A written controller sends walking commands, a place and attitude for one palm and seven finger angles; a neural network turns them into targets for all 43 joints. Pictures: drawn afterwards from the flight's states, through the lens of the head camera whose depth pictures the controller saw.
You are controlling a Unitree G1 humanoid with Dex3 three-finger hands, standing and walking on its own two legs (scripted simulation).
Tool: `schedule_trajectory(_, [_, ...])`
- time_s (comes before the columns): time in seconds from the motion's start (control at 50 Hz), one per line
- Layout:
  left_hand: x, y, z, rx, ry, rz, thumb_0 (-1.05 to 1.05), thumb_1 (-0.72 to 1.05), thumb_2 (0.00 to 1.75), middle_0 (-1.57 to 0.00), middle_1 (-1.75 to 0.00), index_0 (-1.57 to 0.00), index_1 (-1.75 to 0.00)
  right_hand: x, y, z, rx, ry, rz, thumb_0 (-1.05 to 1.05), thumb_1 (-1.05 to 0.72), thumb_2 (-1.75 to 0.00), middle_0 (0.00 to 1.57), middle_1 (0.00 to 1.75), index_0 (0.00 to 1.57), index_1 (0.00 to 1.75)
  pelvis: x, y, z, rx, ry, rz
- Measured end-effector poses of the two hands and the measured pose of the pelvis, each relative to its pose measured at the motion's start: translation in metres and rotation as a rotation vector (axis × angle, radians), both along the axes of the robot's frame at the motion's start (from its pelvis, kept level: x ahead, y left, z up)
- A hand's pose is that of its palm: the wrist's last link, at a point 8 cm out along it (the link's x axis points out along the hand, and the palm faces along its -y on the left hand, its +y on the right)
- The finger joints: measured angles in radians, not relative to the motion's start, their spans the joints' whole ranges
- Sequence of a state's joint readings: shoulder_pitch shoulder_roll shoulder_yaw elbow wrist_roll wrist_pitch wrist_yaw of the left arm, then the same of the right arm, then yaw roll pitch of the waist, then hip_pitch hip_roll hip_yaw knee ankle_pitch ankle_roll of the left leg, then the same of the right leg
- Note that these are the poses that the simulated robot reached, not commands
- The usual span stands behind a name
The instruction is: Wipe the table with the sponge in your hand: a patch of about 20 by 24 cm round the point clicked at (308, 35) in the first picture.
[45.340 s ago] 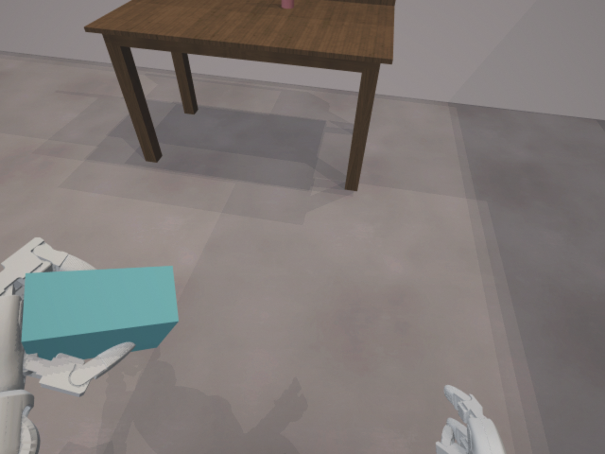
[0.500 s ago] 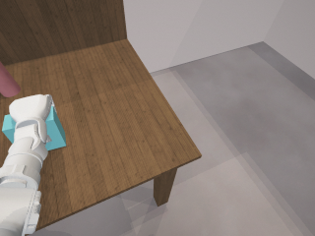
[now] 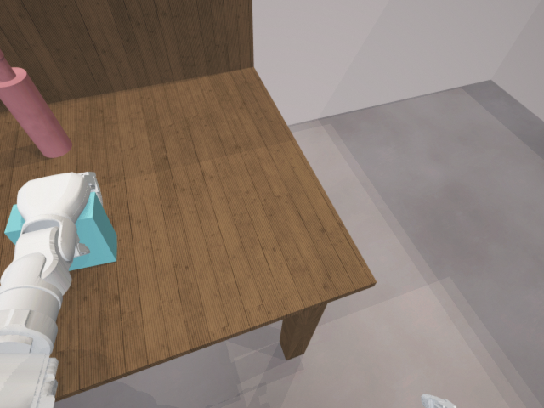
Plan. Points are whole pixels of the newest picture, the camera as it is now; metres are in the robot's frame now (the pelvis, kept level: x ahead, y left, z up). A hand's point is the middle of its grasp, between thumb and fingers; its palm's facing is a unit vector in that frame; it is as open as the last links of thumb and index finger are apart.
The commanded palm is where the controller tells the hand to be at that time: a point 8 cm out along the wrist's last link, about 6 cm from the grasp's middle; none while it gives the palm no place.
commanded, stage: wipe back along the first lane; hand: left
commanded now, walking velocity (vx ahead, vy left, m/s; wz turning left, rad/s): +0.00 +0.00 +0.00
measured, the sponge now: (73, 242) +0.36 +0.36 -0.02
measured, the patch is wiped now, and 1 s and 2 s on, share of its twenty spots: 0.95 0.95 0.95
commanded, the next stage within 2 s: lift the sponge slowly off the table in 1.52 s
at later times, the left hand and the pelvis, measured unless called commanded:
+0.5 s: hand (73, 246) +0.32 +0.33 +0.02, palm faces -0.07 -0.05 -1.00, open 10.0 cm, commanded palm +0.29 +0.32 +0.07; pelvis -0.01 +0.00 +0.00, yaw +0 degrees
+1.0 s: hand (81, 270) +0.29 +0.30 +0.02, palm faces -0.05 -0.06 -1.00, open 10.0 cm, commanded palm +0.24 +0.29 +0.07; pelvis +0.00 -0.01 +0.00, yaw +0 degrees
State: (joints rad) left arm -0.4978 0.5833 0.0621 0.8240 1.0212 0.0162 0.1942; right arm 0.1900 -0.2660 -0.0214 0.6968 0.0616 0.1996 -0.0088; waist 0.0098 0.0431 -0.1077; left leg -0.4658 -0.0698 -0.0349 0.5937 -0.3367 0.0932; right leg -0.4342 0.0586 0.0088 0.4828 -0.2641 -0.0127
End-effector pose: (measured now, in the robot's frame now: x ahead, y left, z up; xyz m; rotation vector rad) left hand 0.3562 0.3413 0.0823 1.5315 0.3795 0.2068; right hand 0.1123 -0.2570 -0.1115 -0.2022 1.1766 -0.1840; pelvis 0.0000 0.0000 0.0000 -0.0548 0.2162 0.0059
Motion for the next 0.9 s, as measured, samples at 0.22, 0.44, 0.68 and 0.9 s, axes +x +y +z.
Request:
schedule_trajectory(0.22, [-0.021, -0.007, -0.003, -0.01, -0.016, 0.019, 0.0, -0.48, 1.06, -0.7, -1.4, -0.73, -1.38, -0.001, 0.004, 0.001, 0.022, -0.016, 0.004, 0.01, -0.91, -0.9, 0.2, 0.3, 0.2, 0.3, -0.003, 0.0, 0.001, 0.001, -0.024, 0.002])
schedule_trajectory(0.44, [-0.041, -0.015, -0.004, -0.005, -0.026, 0.014, 0.0, -0.47, 1.06, -0.68, -1.41, -0.71, -1.39, 0.006, 0.003, 0.006, 0.024, -0.067, 0.024, 0.01, -0.91, -0.9, 0.2, 0.3, 0.2, 0.3, -0.009, -0.003, 0.001, 0.005, -0.045, 0.002])
schedule_trajectory(0.68, [-0.061, -0.028, -0.004, -0.005, -0.041, 0.031, 0.0, -0.47, 1.06, -0.68, -1.41, -0.71, -1.39, 0.026, 0.008, 0.008, 0.045, -0.123, 0.056, 0.01, -0.91, -0.9, 0.2, 0.3, 0.2, 0.3, -0.009, -0.007, 0.002, 0.01, -0.063, 0.005])
schedule_trajectory(0.9, [-0.078, -0.042, -0.004, -0.01, -0.049, 0.039, 0.0, -0.47, 1.06, -0.68, -1.41, -0.71, -1.39, 0.053, 0.013, 0.012, 0.071, -0.194, 0.092, 0.01, -0.91, -0.9, 0.2, 0.3, 0.2, 0.3, -0.003, -0.012, 0.002, 0.016, -0.079, 0.005])
